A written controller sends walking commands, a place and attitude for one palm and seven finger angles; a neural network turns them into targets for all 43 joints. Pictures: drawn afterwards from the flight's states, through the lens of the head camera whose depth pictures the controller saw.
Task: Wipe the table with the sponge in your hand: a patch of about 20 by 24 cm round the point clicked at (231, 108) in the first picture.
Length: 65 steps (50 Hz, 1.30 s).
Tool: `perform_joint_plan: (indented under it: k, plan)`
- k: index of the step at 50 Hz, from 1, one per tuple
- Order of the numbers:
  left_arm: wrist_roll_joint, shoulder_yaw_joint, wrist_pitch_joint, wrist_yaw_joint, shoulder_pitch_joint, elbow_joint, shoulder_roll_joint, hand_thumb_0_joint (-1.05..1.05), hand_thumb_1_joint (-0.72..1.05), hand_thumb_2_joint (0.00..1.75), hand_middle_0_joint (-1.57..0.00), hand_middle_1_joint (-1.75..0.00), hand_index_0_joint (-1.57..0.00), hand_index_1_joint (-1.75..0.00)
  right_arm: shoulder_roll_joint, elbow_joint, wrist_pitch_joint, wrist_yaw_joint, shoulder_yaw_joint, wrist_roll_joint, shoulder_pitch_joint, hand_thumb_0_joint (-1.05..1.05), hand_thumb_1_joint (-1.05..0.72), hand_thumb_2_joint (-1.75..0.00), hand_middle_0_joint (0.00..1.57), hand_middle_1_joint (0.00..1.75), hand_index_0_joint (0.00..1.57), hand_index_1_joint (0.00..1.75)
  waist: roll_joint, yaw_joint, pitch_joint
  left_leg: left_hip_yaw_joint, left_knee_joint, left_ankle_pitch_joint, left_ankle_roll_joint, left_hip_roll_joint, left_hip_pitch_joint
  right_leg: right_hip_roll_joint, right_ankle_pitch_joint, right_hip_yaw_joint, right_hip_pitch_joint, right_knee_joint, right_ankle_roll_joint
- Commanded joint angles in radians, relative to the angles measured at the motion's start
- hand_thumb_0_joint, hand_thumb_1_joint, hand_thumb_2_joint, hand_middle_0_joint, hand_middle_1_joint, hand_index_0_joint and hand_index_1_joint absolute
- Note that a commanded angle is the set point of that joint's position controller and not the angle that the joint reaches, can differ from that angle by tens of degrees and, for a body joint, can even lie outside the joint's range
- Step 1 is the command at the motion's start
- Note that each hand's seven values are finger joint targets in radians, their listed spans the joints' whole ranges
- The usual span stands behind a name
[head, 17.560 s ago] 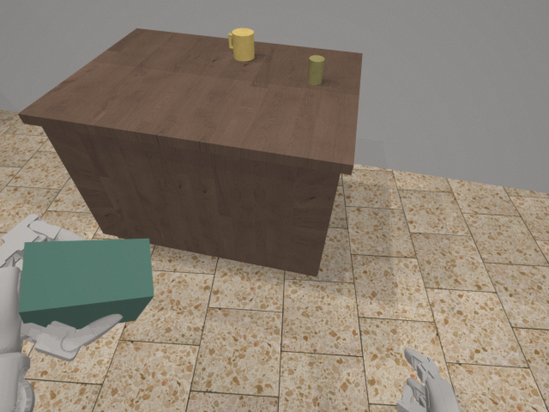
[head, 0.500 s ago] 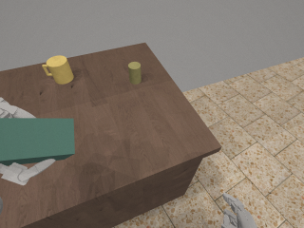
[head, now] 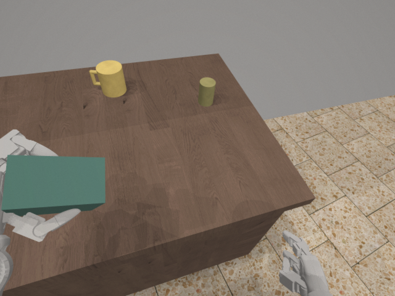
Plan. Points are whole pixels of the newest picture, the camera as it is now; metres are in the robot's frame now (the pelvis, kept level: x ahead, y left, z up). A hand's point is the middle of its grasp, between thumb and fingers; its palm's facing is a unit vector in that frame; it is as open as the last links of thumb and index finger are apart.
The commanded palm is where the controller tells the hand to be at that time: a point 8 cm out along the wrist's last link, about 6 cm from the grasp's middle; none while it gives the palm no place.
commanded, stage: come to a stop and stand still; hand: left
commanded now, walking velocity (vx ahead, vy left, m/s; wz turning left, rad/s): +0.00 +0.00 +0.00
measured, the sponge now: (71, 187) +0.24 +0.23 +0.14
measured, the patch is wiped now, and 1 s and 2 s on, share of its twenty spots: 0.00 0.00 0.00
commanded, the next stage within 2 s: look again from close up in 0.60 s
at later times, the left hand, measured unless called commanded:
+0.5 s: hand (47, 202) +0.20 +0.24 +0.16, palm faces +0.32 -0.86 -0.38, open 10.5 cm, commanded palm +0.14 +0.27 +0.18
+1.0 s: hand (46, 203) +0.20 +0.24 +0.16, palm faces +0.36 -0.87 -0.35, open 10.5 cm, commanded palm +0.14 +0.27 +0.18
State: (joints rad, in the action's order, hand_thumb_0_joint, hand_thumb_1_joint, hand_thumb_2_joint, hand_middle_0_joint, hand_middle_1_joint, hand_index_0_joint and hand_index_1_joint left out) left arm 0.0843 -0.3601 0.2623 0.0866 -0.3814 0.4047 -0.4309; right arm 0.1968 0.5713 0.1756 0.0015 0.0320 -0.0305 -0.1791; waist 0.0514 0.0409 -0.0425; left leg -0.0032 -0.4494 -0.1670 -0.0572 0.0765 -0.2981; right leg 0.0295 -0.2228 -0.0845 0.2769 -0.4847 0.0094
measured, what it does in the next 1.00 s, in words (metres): stands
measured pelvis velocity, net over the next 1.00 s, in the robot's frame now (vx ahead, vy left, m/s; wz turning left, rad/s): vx -0.01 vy -0.01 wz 0.01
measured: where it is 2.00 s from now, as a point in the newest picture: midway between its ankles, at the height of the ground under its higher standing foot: outside the picture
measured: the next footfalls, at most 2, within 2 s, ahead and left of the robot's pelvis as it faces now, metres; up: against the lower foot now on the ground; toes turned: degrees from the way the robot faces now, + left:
none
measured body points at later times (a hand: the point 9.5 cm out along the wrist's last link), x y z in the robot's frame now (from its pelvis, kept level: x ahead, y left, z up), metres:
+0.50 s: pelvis -0.01 -0.01 +0.00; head +0.01 +0.01 +0.45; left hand +0.18 +0.28 +0.18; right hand +0.16 -0.24 -0.07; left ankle +0.04 +0.08 -0.74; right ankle +0.02 -0.11 -0.74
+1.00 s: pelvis -0.01 -0.01 +0.00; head +0.00 +0.00 +0.45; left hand +0.17 +0.28 +0.18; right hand +0.17 -0.23 -0.07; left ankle +0.04 +0.08 -0.74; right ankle +0.02 -0.11 -0.74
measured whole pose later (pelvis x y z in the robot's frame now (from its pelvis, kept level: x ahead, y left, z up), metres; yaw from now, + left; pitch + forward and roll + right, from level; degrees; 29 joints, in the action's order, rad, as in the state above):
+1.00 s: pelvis -0.01 -0.01 +0.00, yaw +1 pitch +0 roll -1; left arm 0.11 -0.34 0.20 0.09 -0.44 0.43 -0.40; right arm 0.21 0.58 0.17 0.03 0.04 -0.05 -0.21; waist 0.01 0.03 -0.02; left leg -0.03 -0.44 -0.14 -0.04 0.05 -0.29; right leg 0.00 -0.17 -0.11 0.24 -0.42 0.03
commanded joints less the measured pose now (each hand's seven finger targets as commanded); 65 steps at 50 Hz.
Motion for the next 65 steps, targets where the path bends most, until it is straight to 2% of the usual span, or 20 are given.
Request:
perform_joint_plan:
  k: [1, 2, 6, 12, 13, 17, 18, 22, 23, 29, 32, 33, 37, 46, 47, 48, 52, 53, 62, 65]
  plan:
    - [0.017, -0.109, 0.065, 0.013, 0.087, 0.252, -0.172, 0.00, 0.10, 1.30, -1.20, -1.60, -1.20, -1.60, 0.153, -0.138, 0.045, 0.012, -0.068, -0.002, 0.028, 0.00, -0.90, -0.90, 0.20, 0.30, 0.20, 0.30, -0.125, -0.013, 0.161, -0.186, 0.122, 0.024, 0.075, -0.177, 0.054, 0.073, 0.030, 0.087, -0.051, 0.055, 0.015]
    - [0.017, -0.131, 0.060, 0.015, 0.078, 0.251, -0.193, 0.00, 0.10, 1.30, -1.20, -1.60, -1.20, -1.60, 0.162, -0.133, 0.045, 0.012, -0.068, -0.004, 0.042, 0.00, -0.90, -0.90, 0.20, 0.30, 0.20, 0.30, -0.158, -0.014, 0.175, -0.192, 0.138, 0.021, 0.080, -0.178, 0.076, 0.066, 0.018, 0.092, -0.040, 0.038, 0.015]
    - [0.026, -0.121, 0.056, 0.010, 0.063, 0.242, -0.177, 0.00, 0.10, 1.30, -1.20, -1.60, -1.20, -1.60, 0.153, -0.143, 0.048, 0.015, -0.065, -0.003, 0.032, 0.00, -0.90, -0.90, 0.20, 0.30, 0.20, 0.30, -0.103, -0.012, 0.162, -0.186, 0.121, -0.012, 0.075, -0.168, 0.047, 0.082, 0.020, 0.095, -0.052, 0.077, 0.014]
    - [0.028, -0.140, 0.053, 0.013, 0.033, 0.259, -0.194, 0.00, 0.10, 1.30, -1.20, -1.60, -1.20, -1.60, 0.159, -0.134, 0.058, 0.019, -0.066, -0.011, 0.046, 0.00, -0.90, -0.90, 0.20, 0.30, 0.20, 0.30, -0.127, -0.016, 0.190, -0.182, 0.108, 0.000, 0.068, -0.158, 0.085, 0.086, 0.026, 0.109, -0.046, 0.085, 0.018]
    - [0.031, -0.119, 0.053, 0.011, 0.020, 0.251, -0.164, 0.00, 0.10, 1.30, -1.20, -1.60, -1.20, -1.60, 0.146, -0.134, 0.057, 0.019, -0.064, -0.010, 0.032, 0.00, -0.90, -0.90, 0.20, 0.30, 0.20, 0.30, -0.108, -0.015, 0.185, -0.180, 0.108, 0.001, 0.069, -0.162, 0.070, 0.087, 0.027, 0.093, -0.058, 0.087, 0.014]
    - [0.032, -0.144, 0.049, 0.016, 0.010, 0.253, -0.197, 0.00, 0.10, 1.30, -1.20, -1.60, -1.20, -1.60, 0.159, -0.132, 0.063, 0.022, -0.068, -0.016, 0.050, 0.00, -0.90, -0.90, 0.20, 0.30, 0.20, 0.30, -0.110, -0.017, 0.167, -0.182, 0.100, -0.032, 0.057, -0.153, 0.071, 0.094, 0.004, 0.113, -0.034, 0.112, 0.018]
    - [0.035, -0.122, 0.050, 0.013, 0.002, 0.249, -0.164, 0.00, 0.10, 1.30, -1.20, -1.60, -1.20, -1.60, 0.149, -0.132, 0.062, 0.024, -0.066, -0.014, 0.036, 0.00, -0.90, -0.90, 0.20, 0.30, 0.20, 0.30, -0.097, -0.017, 0.166, -0.178, 0.097, -0.035, 0.056, -0.154, 0.058, 0.094, 0.010, 0.105, -0.049, 0.115, 0.016]
    - [0.038, -0.144, 0.042, 0.017, -0.007, 0.238, -0.189, 0.00, 0.10, 1.30, -1.20, -1.60, -1.20, -1.60, 0.159, -0.130, 0.063, 0.026, -0.071, -0.019, 0.052, 0.00, -0.90, -0.90, 0.20, 0.30, 0.20, 0.30, -0.088, -0.019, 0.151, -0.175, 0.082, -0.062, 0.045, -0.143, 0.062, 0.103, -0.012, 0.126, -0.025, 0.146, 0.021]
    - [0.041, -0.124, 0.043, 0.016, -0.015, 0.233, -0.159, 0.00, 0.10, 1.30, -1.20, -1.60, -1.20, -1.60, 0.151, -0.130, 0.063, 0.028, -0.070, -0.019, 0.037, 0.00, -0.90, -0.90, 0.20, 0.30, 0.20, 0.30, -0.080, -0.019, 0.156, -0.168, 0.077, -0.067, 0.042, -0.145, 0.053, 0.105, -0.012, 0.115, -0.038, 0.148, 0.020]
    - [0.041, -0.108, 0.037, 0.019, 0.000, 0.253, -0.156, 0.00, 0.10, 1.30, -1.20, -1.60, -1.20, -1.60, 0.154, -0.135, 0.069, 0.031, -0.069, -0.020, 0.045, 0.00, -0.90, -0.90, 0.20, 0.30, 0.20, 0.30, -0.104, -0.020, 0.136, -0.170, 0.075, -0.098, 0.035, -0.142, 0.048, 0.104, -0.035, 0.131, -0.021, 0.166, 0.021]
    - [0.038, -0.126, 0.034, 0.024, 0.015, 0.271, -0.184, 0.00, 0.10, 1.30, -1.20, -1.60, -1.20, -1.60, 0.162, -0.130, 0.070, 0.034, -0.070, -0.021, 0.053, 0.00, -0.90, -0.90, 0.20, 0.30, 0.20, 0.30, -0.127, -0.023, 0.144, -0.177, 0.080, -0.083, 0.036, -0.145, 0.068, 0.101, -0.029, 0.130, -0.019, 0.157, 0.022]
    - [0.038, -0.100, 0.035, 0.021, 0.012, 0.274, -0.152, 0.00, 0.10, 1.30, -1.20, -1.60, -1.20, -1.60, 0.153, -0.134, 0.070, 0.034, -0.066, -0.020, 0.044, 0.00, -0.90, -0.90, 0.20, 0.30, 0.20, 0.30, -0.136, -0.022, 0.150, -0.176, 0.088, -0.087, 0.035, -0.150, 0.063, 0.098, -0.025, 0.119, -0.033, 0.150, 0.019]
    - [0.036, -0.120, 0.026, 0.026, 0.015, 0.265, -0.175, 0.00, 0.10, 1.30, -1.20, -1.60, -1.20, -1.60, 0.160, -0.131, 0.068, 0.036, -0.068, -0.021, 0.054, 0.00, -0.90, -0.90, 0.20, 0.30, 0.20, 0.30, -0.121, -0.022, 0.152, -0.183, 0.097, -0.069, 0.038, -0.153, 0.073, 0.093, -0.014, 0.120, -0.034, 0.148, 0.019]
    - [0.033, -0.084, 0.008, 0.019, 0.035, 0.242, -0.135, 0.00, 0.10, 1.30, -1.20, -1.60, -1.20, -1.60, 0.153, -0.142, 0.056, 0.040, -0.060, -0.018, 0.051, 0.00, -0.90, -0.90, 0.20, 0.30, 0.20, 0.30, -0.077, -0.021, 0.134, -0.176, 0.099, -0.079, 0.035, -0.155, 0.064, 0.098, -0.014, 0.118, -0.038, 0.172, 0.017]
    - [0.032, -0.104, 0.005, 0.023, 0.030, 0.244, -0.159, 0.00, 0.10, 1.30, -1.20, -1.60, -1.20, -1.60, 0.157, -0.138, 0.054, 0.040, -0.059, -0.018, 0.060, 0.00, -0.90, -0.90, 0.20, 0.30, 0.20, 0.30, -0.106, -0.022, 0.141, -0.176, 0.107, -0.079, 0.036, -0.155, 0.077, 0.094, -0.015, 0.119, -0.035, 0.169, 0.017]
    - [0.032, -0.080, 0.004, 0.021, 0.023, 0.247, -0.130, 0.00, 0.10, 1.30, -1.20, -1.60, -1.20, -1.60, 0.148, -0.142, 0.052, 0.040, -0.057, -0.018, 0.053, 0.00, -0.90, -0.90, 0.20, 0.30, 0.20, 0.30, -0.111, -0.022, 0.146, -0.173, 0.108, -0.082, 0.036, -0.158, 0.073, 0.093, -0.010, 0.110, -0.048, 0.163, 0.016]
    - [0.031, -0.110, -0.007, 0.026, 0.017, 0.255, -0.161, 0.00, 0.10, 1.30, -1.20, -1.60, -1.20, -1.60, 0.153, -0.141, 0.049, 0.043, -0.058, -0.017, 0.065, 0.00, -0.90, -0.90, 0.20, 0.30, 0.20, 0.30, -0.087, -0.021, 0.159, -0.166, 0.092, -0.032, 0.035, -0.152, 0.089, 0.097, 0.036, 0.118, -0.059, 0.169, 0.017]
    - [0.033, -0.084, -0.004, 0.022, 0.024, 0.262, -0.127, 0.00, 0.10, 1.30, -1.20, -1.60, -1.20, -1.60, 0.147, -0.140, 0.048, 0.044, -0.055, -0.015, 0.053, 0.00, -0.90, -0.90, 0.20, 0.30, 0.20, 0.30, -0.095, -0.022, 0.167, -0.166, 0.097, -0.024, 0.040, -0.158, 0.091, 0.092, 0.038, 0.102, -0.067, 0.158, 0.016]
    - [0.022, -0.092, -0.019, 0.019, 0.075, 0.275, -0.139, 0.00, 0.10, 1.30, -1.20, -1.60, -1.20, -1.60, 0.131, -0.152, 0.033, 0.046, -0.050, -0.013, 0.073, 0.00, -0.90, -0.90, 0.20, 0.30, 0.20, 0.30, -0.168, -0.021, 0.135, -0.203, 0.196, -0.194, 0.044, -0.217, 0.067, 0.040, -0.023, 0.092, -0.038, 0.107, 0.007]
    - [0.018, -0.077, -0.031, 0.018, 0.072, 0.262, -0.118, 0.00, 0.10, 1.30, -1.20, -1.60, -1.20, -1.60, 0.125, -0.163, 0.025, 0.047, -0.051, -0.011, 0.068, 0.00, -0.90, -0.90, 0.20, 0.30, 0.20, 0.30, -0.145, -0.021, 0.128, -0.197, 0.194, -0.231, 0.032, -0.231, 0.043, 0.040, -0.024, 0.090, -0.045, 0.107, 0.007]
